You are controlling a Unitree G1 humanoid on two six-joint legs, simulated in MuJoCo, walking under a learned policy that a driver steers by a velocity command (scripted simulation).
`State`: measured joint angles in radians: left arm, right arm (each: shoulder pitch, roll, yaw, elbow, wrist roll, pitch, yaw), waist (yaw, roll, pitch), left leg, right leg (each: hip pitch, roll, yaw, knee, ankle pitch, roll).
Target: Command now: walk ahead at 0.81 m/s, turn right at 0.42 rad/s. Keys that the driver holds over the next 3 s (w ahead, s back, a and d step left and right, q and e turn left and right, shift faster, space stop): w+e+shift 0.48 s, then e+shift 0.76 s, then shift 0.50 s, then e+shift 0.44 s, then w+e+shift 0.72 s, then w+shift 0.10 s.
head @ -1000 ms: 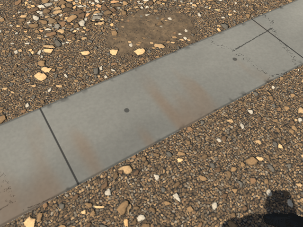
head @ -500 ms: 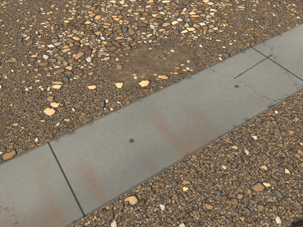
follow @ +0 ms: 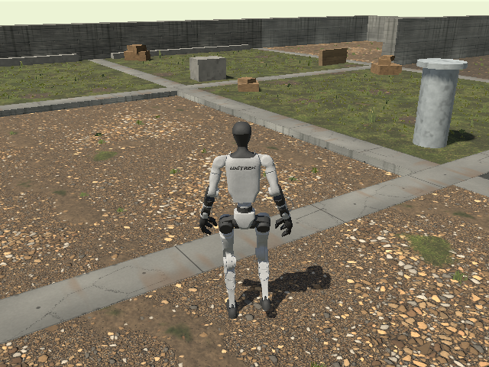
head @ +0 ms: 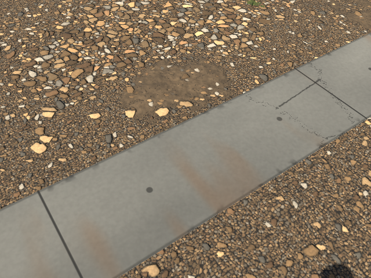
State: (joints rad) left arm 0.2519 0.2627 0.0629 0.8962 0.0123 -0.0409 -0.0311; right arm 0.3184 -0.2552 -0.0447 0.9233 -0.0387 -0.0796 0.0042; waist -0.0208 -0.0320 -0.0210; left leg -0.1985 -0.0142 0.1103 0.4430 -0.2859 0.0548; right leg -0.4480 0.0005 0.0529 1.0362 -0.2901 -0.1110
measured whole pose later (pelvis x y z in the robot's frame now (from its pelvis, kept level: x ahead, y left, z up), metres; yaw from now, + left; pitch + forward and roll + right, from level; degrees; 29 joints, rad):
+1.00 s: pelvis +0.64 -0.15 -0.01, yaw -54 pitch +0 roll +1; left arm 0.11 0.35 0.09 0.64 0.02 0.08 -0.03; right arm 0.22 -0.27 -0.02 0.72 -0.04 -0.04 -0.03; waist -0.01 -0.03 0.11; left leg -0.35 0.08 0.18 0.48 -0.12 0.01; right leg -0.60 -0.01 -0.01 1.14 -0.37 0.01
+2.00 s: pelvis +0.66 -0.19 -0.01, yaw -86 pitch +0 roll +0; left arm 0.27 0.28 0.06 0.72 0.01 0.04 -0.01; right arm 0.14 -0.30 -0.06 0.67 -0.01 0.07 -0.02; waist 0.03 0.04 0.06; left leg -0.42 -0.01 0.01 0.92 -0.48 -0.01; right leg -0.23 0.08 0.09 0.53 -0.30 -0.06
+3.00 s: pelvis +0.37 -0.44 -0.02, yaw -140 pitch +1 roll -1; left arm 0.33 0.31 0.05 0.76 0.02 -0.02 -0.01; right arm 0.23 -0.27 -0.01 0.68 -0.06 -0.06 0.03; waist -0.03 0.02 0.06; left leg -0.55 0.18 -0.04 1.26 -0.32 -0.03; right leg -0.24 0.19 0.01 0.55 -0.32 -0.16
